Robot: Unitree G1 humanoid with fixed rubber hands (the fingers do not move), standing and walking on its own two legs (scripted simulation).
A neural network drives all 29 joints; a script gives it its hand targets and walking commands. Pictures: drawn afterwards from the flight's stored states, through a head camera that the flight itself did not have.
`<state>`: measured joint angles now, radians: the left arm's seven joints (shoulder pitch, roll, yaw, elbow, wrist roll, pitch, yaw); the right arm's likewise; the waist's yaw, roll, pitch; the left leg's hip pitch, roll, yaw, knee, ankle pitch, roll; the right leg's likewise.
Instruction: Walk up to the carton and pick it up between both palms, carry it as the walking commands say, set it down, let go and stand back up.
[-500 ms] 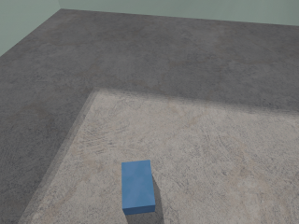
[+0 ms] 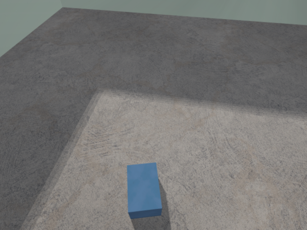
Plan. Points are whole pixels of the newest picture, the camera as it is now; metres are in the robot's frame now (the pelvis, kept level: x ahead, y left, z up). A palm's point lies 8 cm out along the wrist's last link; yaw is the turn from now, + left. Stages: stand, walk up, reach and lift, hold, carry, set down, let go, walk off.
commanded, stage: reach and lift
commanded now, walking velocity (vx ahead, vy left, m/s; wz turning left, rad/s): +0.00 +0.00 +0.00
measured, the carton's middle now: (143, 190) +0.45 +0.07 -0.70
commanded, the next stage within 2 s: none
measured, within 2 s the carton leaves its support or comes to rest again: neither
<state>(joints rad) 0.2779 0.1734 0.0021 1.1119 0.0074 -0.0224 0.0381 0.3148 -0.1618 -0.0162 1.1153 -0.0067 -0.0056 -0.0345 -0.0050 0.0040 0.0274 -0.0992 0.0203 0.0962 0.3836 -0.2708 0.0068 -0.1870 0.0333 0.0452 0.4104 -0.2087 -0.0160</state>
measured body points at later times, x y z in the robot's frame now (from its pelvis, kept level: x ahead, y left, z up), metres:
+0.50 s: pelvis -0.03 +0.00 -0.05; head +0.09 +0.02 +0.39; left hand +0.14 +0.23 -0.17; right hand +0.15 -0.20 -0.17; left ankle -0.04 +0.11 -0.74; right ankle +0.01 -0.11 -0.74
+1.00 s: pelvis -0.10 -0.01 -0.09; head +0.07 +0.01 +0.32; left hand +0.26 +0.23 -0.19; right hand +0.26 -0.17 -0.20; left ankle -0.04 +0.11 -0.74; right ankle +0.01 -0.11 -0.74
